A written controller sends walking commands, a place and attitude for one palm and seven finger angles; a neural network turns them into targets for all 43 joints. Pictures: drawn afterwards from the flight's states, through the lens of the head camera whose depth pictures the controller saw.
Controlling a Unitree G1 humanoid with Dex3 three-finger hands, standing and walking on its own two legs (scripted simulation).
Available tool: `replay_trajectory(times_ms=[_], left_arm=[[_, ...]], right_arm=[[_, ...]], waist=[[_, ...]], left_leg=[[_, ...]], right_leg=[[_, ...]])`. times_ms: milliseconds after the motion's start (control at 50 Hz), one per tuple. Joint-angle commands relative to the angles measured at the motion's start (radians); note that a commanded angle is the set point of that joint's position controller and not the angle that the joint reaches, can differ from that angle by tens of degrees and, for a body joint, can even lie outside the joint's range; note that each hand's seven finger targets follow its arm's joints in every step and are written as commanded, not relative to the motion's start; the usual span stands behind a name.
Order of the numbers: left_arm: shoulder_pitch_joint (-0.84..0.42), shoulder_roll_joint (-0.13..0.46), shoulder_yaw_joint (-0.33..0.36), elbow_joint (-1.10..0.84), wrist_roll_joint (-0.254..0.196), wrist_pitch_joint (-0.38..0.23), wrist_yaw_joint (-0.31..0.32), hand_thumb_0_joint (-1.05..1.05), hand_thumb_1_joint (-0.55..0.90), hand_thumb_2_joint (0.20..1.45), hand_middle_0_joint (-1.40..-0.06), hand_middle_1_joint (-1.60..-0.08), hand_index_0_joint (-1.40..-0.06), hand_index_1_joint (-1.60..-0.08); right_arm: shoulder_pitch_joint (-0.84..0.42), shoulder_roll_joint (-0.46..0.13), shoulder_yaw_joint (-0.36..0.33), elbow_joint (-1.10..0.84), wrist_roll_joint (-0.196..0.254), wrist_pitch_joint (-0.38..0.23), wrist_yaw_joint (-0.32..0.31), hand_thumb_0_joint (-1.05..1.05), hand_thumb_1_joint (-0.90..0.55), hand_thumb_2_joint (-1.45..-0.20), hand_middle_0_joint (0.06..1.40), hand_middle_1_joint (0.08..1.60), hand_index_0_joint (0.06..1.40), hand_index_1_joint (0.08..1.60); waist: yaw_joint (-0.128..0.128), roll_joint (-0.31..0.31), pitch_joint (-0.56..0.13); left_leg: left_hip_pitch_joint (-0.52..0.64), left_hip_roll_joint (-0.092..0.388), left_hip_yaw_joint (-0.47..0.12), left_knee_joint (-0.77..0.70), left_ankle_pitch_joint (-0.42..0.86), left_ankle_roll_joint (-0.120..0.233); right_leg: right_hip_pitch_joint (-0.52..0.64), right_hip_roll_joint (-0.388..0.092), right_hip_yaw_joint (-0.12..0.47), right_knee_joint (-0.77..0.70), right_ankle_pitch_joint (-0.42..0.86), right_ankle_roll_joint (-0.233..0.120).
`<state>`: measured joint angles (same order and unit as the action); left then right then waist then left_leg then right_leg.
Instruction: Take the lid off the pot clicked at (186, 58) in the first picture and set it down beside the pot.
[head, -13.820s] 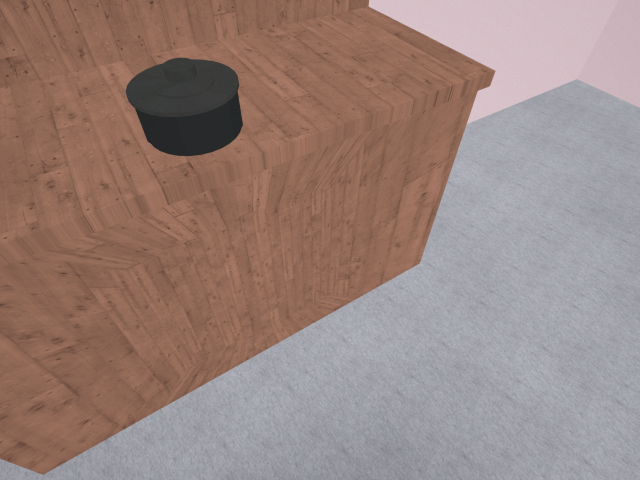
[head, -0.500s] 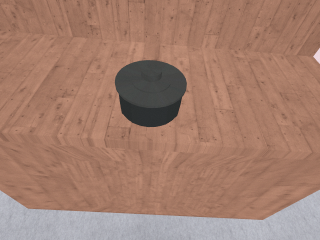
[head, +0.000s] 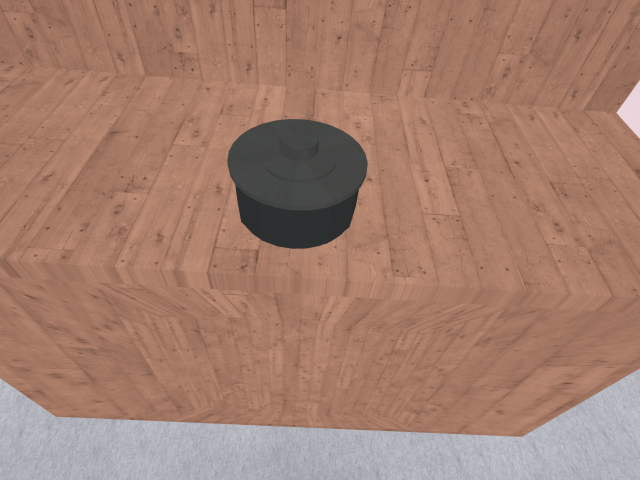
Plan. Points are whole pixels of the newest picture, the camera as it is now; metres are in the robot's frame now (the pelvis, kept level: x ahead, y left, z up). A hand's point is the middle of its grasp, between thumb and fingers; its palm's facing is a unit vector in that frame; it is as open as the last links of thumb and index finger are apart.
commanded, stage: shuffle to correct the standing spot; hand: left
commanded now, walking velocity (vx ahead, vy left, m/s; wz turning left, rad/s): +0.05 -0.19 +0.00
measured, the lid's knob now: (299, 142) +0.51 +0.08 +0.16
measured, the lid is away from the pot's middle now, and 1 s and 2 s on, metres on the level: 0.00 0.00 0.00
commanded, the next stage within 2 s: come to a stop and stand still in 0.48 s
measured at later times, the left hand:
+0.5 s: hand out of the picture +0.00 +0.11 -0.20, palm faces +0.08 -0.99 -0.13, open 7.4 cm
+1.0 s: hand out of the picture +0.10 +0.07 -0.18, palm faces -0.03 -0.97 -0.23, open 7.4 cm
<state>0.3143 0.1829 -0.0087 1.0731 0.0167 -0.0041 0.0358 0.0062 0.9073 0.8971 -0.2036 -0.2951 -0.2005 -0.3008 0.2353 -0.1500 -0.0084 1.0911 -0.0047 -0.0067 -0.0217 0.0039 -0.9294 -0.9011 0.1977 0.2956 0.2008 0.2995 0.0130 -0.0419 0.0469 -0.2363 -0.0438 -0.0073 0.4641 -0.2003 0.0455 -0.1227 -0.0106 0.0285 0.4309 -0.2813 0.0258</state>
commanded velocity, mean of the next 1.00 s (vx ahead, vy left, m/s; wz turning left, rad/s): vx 0.02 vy -0.11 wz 0.00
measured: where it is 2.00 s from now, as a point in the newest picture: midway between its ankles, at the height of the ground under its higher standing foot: outside the picture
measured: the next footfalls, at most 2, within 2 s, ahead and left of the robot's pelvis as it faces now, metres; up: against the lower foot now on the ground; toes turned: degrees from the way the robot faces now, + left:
right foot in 0.88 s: +0.07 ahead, -0.27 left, +0.00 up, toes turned +0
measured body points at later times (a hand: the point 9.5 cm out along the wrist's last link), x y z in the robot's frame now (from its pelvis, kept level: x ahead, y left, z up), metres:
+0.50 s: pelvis +0.03 -0.05 -0.01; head +0.05 -0.01 +0.44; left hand +0.00 +0.16 -0.18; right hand +0.07 -0.29 -0.15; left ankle +0.03 +0.04 -0.73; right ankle -0.03 -0.14 -0.74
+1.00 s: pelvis +0.04 -0.11 -0.01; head +0.07 -0.11 +0.44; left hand +0.10 +0.13 -0.16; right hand +0.05 -0.35 -0.16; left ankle +0.05 +0.03 -0.74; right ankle +0.03 -0.27 -0.74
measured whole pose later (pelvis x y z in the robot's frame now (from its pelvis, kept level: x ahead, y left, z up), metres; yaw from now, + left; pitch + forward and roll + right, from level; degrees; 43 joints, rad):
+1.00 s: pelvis +0.04 -0.11 -0.01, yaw +0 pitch +0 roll +0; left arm 0.20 0.20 0.02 0.99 0.02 0.01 0.02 0.01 0.91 0.90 -0.20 -0.29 -0.20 -0.30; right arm 0.24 -0.17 -0.05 1.04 -0.02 0.02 -0.02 0.00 -0.92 -0.90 0.20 0.30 0.20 0.30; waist -0.03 0.00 0.07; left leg -0.27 0.06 0.01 0.56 -0.27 -0.03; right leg -0.25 -0.05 0.02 0.55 -0.29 0.05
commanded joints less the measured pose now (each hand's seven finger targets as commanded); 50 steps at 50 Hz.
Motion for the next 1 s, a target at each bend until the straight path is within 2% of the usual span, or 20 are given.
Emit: replay_trajectory(times_ms=[0, 160, 220, 280, 320, 380, 460, 480, 500, 520, 540, 640, 740, 800, 820, 860, 880, 900, 940, 980], left_arm=[[0.072, 0.077, 0.023, -0.028, -0.002, -0.004, -0.004, 0.000, 0.900, 0.900, -0.200, -0.300, -0.200, -0.300], [0.097, 0.077, 0.040, -0.050, 0.004, 0.009, -0.020, 0.000, 0.900, 0.900, -0.200, -0.300, -0.200, -0.300], [0.109, 0.083, 0.049, -0.062, 0.003, 0.012, -0.023, 0.000, 0.900, 0.900, -0.200, -0.300, -0.200, -0.300], [0.109, 0.111, 0.060, -0.079, 0.001, 0.013, -0.021, 0.000, 0.900, 0.900, -0.200, -0.300, -0.200, -0.300], [0.115, 0.116, 0.067, -0.088, 0.005, 0.014, -0.018, 0.000, 0.900, 0.900, -0.200, -0.300, -0.200, -0.300], [0.135, 0.098, 0.071, -0.095, 0.012, 0.010, -0.011, 0.000, 0.900, 0.900, -0.200, -0.300, -0.200, -0.300], [0.089, 0.109, 0.075, -0.111, 0.007, 0.015, -0.006, 0.000, 0.900, 0.900, -0.200, -0.300, -0.200, -0.300], [0.067, 0.102, 0.075, -0.120, 0.003, 0.016, -0.007, 0.000, 0.900, 0.900, -0.200, -0.300, -0.200, -0.300], [0.076, 0.074, 0.075, -0.134, 0.002, 0.016, -0.012, 0.000, 0.900, 0.900, -0.200, -0.300, -0.200, -0.300], [0.068, 0.045, 0.067, -0.150, -0.005, 0.015, -0.013, 0.000, 0.900, 0.900, -0.200, -0.300, -0.200, -0.300], [0.042, 0.096, 0.079, -0.158, 0.004, 0.024, -0.003, 0.000, 0.900, 0.900, -0.200, -0.300, -0.200, -0.300], [0.011, 0.050, 0.083, -0.148, -0.003, 0.040, -0.017, 0.000, 0.900, 0.900, -0.200, -0.300, -0.200, -0.300], [-0.055, 0.020, 0.064, -0.157, -0.001, 0.029, -0.020, 0.000, 0.900, 0.900, -0.200, -0.300, -0.200, -0.300], [-0.008, 0.041, 0.067, -0.136, -0.001, 0.006, -0.018, 0.000, 0.900, 0.900, -0.200, -0.300, -0.200, -0.300], [0.007, 0.084, 0.073, -0.130, 0.004, -0.004, -0.012, 0.000, 0.900, 0.900, -0.200, -0.300, -0.200, -0.300], [-0.019, 0.195, 0.080, -0.141, 0.006, -0.014, -0.006, 0.000, 0.900, 0.900, -0.200, -0.300, -0.200, -0.300], [-0.037, 0.195, 0.072, -0.144, 0.008, -0.013, -0.009, 0.000, 0.900, 0.900, -0.200, -0.300, -0.200, -0.300], [-0.067, 0.179, 0.061, -0.146, 0.012, -0.007, -0.010, 0.000, 0.900, 0.900, -0.200, -0.300, -0.200, -0.300], [-0.109, 0.160, 0.063, -0.137, 0.001, -0.013, -0.011, 0.000, 0.900, 0.900, -0.200, -0.300, -0.200, -0.300], [-0.101, 0.147, 0.057, -0.131, -0.002, -0.013, -0.007, 0.000, 0.900, 0.900, -0.200, -0.300, -0.200, -0.300]], right_arm=[[0.030, -0.130, -0.035, -0.049, -0.005, -0.013, -0.007, 0.000, -0.900, -0.900, 0.200, 0.300, 0.200, 0.300], [0.045, -0.151, -0.063, -0.067, -0.012, -0.004, -0.018, 0.000, -0.900, -0.900, 0.200, 0.300, 0.200, 0.300], [0.038, -0.143, -0.066, -0.077, -0.013, -0.001, -0.021, 0.000, -0.900, -0.900, 0.200, 0.300, 0.200, 0.300], [0.029, -0.101, -0.058, -0.089, -0.013, -0.001, -0.023, 0.000, -0.900, -0.900, 0.200, 0.300, 0.200, 0.300], [0.005, -0.081, -0.057, -0.095, -0.014, 0.001, -0.025, 0.000, -0.900, -0.900, 0.200, 0.300, 0.200, 0.300], [-0.032, -0.077, -0.060, -0.105, -0.009, -0.005, -0.032, 0.000, -0.900, -0.900, 0.200, 0.300, 0.200, 0.300], [0.036, -0.051, -0.058, -0.082, -0.005, -0.011, -0.035, 0.000, -0.900, -0.900, 0.200, 0.300, 0.200, 0.300], [0.095, -0.059, -0.059, -0.064, -0.006, -0.015, -0.039, 0.000, -0.900, -0.900, 0.200, 0.300, 0.200, 0.300], [0.156, -0.118, -0.072, -0.048, -0.015, -0.021, -0.047, 0.000, -0.900, -0.900, 0.200, 0.300, 0.200, 0.300], [0.217, -0.189, -0.083, -0.045, -0.023, -0.017, -0.052, 0.000, -0.900, -0.900, 0.200, 0.300, 0.200, 0.300], [0.229, -0.181, -0.072, -0.048, -0.023, -0.004, -0.046, 0.000, -0.900, -0.900, 0.200, 0.300, 0.200, 0.300], [0.003, -0.113, -0.044, -0.122, -0.023, -0.025, -0.039, 0.000, -0.900, -0.900, 0.200, 0.300, 0.200, 0.300], [0.031, -0.134, -0.063, -0.119, -0.027, -0.012, -0.016, 0.000, -0.900, -0.900, 0.200, 0.300, 0.200, 0.300], [0.027, -0.155, -0.073, -0.121, -0.022, 0.000, -0.011, 0.000, -0.900, -0.900, 0.200, 0.300, 0.200, 0.300], [0.040, -0.130, -0.072, -0.121, -0.015, 0.000, -0.005, 0.000, -0.900, -0.900, 0.200, 0.300, 0.200, 0.300], [0.047, -0.050, -0.053, -0.144, -0.009, 0.012, -0.002, 0.000, -0.900, -0.900, 0.200, 0.300, 0.200, 0.300], [0.040, -0.063, -0.054, -0.140, -0.012, 0.015, -0.001, 0.000, -0.900, -0.900, 0.200, 0.300, 0.200, 0.300], [0.059, -0.049, -0.051, -0.125, -0.010, 0.010, 0.007, 0.000, -0.900, -0.900, 0.200, 0.300, 0.200, 0.300], [0.074, -0.079, -0.054, -0.094, -0.012, 0.012, 0.002, 0.000, -0.900, -0.900, 0.200, 0.300, 0.200, 0.300], [0.071, -0.093, -0.052, -0.081, -0.010, 0.005, -0.001, 0.000, -0.900, -0.900, 0.200, 0.300, 0.200, 0.300]], waist=[[-0.008, 0.072, 0.051], [-0.004, 0.123, 0.023], [-0.004, 0.081, 0.006], [-0.001, -0.084, 0.018], [0.009, -0.153, 0.038], [0.021, -0.089, 0.033], [-0.021, -0.062, -0.018], [-0.061, -0.036, -0.028], [-0.082, 0.100, -0.054], [-0.095, 0.313, -0.064], [-0.099, 0.204, -0.041], [0.003, 0.239, 0.019], [-0.031, 0.266, -0.035], [-0.001, 0.179, -0.081], [0.004, 0.067, -0.090], [-0.010, -0.221, -0.078], [-0.012, -0.155, -0.066], [-0.043, -0.028, -0.046], [-0.041, -0.213, -0.053], [-0.035, -0.165, -0.029]], left_leg=[[-0.010, 0.167, -0.186, -0.167, -0.155, 0.011], [-0.037, 0.231, -0.244, -0.171, -0.182, 0.051], [-0.074, 0.194, -0.177, -0.083, -0.144, 0.030], [-0.160, 0.091, -0.017, 0.118, -0.112, -0.013], [-0.222, 0.049, 0.051, 0.296, -0.231, -0.036], [-0.293, 0.068, 0.054, 0.403, -0.323, -0.038], [-0.087, 0.064, 0.088, 0.111, -0.143, -0.041], [0.057, 0.084, 0.068, -0.010, 0.012, -0.028], [0.219, 0.248, -0.139, -0.079, 0.240, 0.041], [0.277, 0.499, -0.413, -0.120, 0.600, 0.179], [0.167, 0.513, -0.372, -0.116, 0.661, 0.217], [-0.023, 0.333, -0.112, -0.165, 0.413, 0.116], [0.051, 0.272, -0.055, -0.164, 0.258, 0.083], [0.025, 0.234, -0.050, -0.059, 0.169, 0.030], [-0.015, 0.181, -0.011, 0.021, 0.086, -0.014], [-0.147, 0.078, 0.074, 0.112, -0.262, -0.075], [-0.098, 0.073, 0.063, 0.137, -0.286, -0.072], [-0.014, 0.055, 0.058, 0.092, -0.203, -0.063], [-0.001, 0.081, 0.043, 0.082, -0.026, -0.067], [0.014, 0.095, 0.026, 0.041, 0.067, -0.066]], right_leg=[[-0.106, -0.037, 0.003, -0.041, -0.034, -0.046], [-0.126, -0.009, -0.032, 0.025, -0.043, -0.052], [-0.092, -0.029, 0.022, -0.016, -0.005, -0.065], [-0.049, -0.107, 0.157, -0.117, 0.005, -0.115], [-0.033, -0.185, 0.233, -0.139, 0.154, -0.204], [0.045, -0.205, 0.238, -0.070, 0.503, -0.290], [0.008, -0.123, 0.126, 0.066, 0.660, -0.218], [-0.081, -0.093, 0.088, 0.146, 0.611, -0.169], [-0.236, -0.017, 0.024, 0.308, 0.378, -0.098], [-0.393, 0.059, -0.046, 0.557, -0.244, -0.039], [-0.371, 0.042, 0.054, 0.678, -0.328, -0.054], [-0.314, 0.003, 0.036, 0.669, -0.174, -0.023], [-0.241, -0.010, -0.078, 0.332, -0.153, 0.002], [-0.075, 0.004, -0.102, 0.039, 0.009, 0.006], [-0.007, -0.032, -0.056, -0.050, 0.106, 0.004], [0.007, -0.277, 0.211, -0.122, 0.319, -0.104], [-0.055, -0.300, 0.196, -0.121, 0.315, -0.139], [-0.145, -0.259, 0.134, -0.090, 0.208, -0.110], [-0.114, -0.157, 0.081, -0.059, 0.266, -0.072], [-0.106, -0.141, 0.056, -0.035, 0.334, -0.056]])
